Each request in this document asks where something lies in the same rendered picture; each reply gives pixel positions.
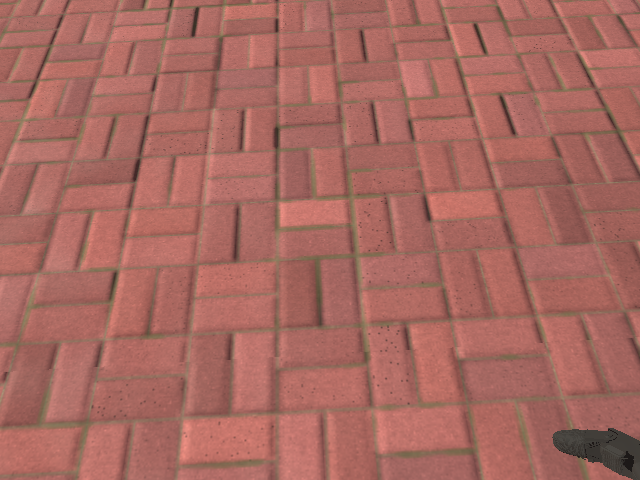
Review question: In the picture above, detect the robot right hand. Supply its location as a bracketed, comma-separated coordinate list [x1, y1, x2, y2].
[552, 428, 640, 480]

